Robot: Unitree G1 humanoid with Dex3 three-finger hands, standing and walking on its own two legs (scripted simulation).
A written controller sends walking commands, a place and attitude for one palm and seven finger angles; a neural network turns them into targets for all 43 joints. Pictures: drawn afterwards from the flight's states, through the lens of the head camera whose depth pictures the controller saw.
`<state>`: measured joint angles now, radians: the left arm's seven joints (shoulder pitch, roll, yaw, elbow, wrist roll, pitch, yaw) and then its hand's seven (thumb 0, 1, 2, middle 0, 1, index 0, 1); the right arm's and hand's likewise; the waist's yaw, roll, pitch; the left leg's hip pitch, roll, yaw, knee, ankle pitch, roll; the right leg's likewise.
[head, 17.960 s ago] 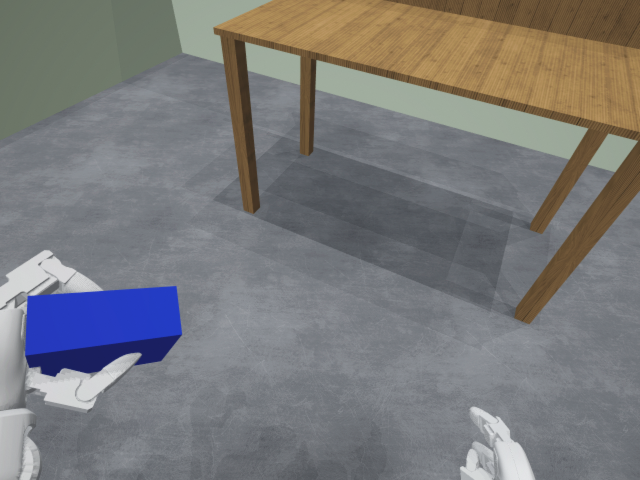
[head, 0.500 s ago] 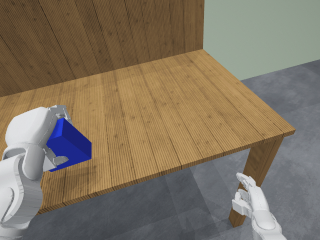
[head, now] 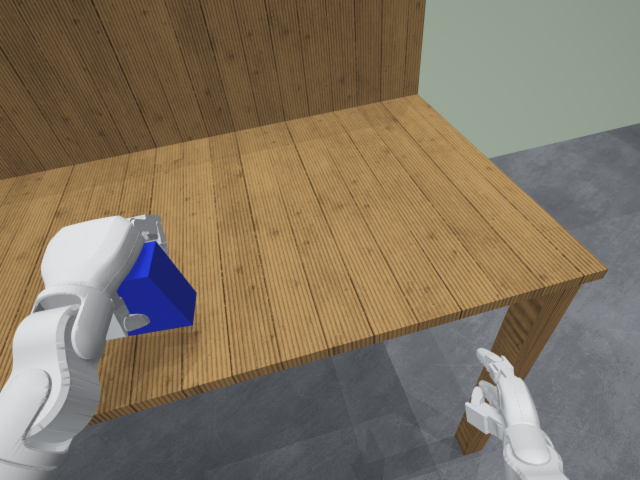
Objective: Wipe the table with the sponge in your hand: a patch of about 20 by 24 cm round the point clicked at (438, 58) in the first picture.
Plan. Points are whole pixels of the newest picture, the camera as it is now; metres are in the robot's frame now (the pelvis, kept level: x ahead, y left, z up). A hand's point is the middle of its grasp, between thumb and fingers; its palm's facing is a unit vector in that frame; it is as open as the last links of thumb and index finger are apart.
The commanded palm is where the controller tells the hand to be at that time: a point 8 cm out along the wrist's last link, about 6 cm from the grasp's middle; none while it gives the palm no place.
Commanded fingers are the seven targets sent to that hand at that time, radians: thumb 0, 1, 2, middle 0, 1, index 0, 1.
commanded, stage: move the sponge above the wiping area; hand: left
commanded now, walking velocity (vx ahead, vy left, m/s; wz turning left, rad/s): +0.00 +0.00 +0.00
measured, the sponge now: (139, 300) +0.25 +0.27 +0.12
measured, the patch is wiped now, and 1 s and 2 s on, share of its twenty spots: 0.00 0.00 0.00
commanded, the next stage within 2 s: none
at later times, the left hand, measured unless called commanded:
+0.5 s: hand (99, 274) +0.25 +0.30 +0.17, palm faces +0.15 -0.01 -0.99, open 9.1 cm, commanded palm +0.21 +0.30 +0.24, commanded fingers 0.00 0.10 1.30 -1.20 -1.60 -1.20 -1.60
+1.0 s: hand (85, 264) +0.26 +0.32 +0.18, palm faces +0.18 +0.00 -0.98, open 9.1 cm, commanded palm +0.21 +0.31 +0.23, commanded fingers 0.00 0.10 1.30 -1.20 -1.60 -1.20 -1.60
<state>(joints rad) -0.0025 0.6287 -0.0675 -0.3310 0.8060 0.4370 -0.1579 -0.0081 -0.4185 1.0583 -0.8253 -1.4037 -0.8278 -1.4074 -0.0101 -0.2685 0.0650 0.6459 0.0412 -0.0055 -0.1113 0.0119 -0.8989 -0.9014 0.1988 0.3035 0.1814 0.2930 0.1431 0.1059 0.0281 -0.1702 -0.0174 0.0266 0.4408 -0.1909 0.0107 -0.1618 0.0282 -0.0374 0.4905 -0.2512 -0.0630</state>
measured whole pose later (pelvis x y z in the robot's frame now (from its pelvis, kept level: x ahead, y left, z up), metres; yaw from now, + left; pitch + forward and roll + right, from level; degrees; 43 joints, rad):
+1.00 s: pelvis +0.00 +0.00 +0.00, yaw +1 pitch -5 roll +0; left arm -0.10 0.63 0.00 -0.11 0.84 0.39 -0.07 -0.01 -0.42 1.06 -0.83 -1.40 -0.83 -1.41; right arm 0.00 -0.25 0.08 0.69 0.05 0.00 -0.09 0.01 -0.90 -0.90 0.20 0.30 0.20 0.30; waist 0.16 0.10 0.02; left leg -0.15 -0.01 0.01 0.41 -0.17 0.01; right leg -0.12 0.04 -0.05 0.42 -0.22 -0.06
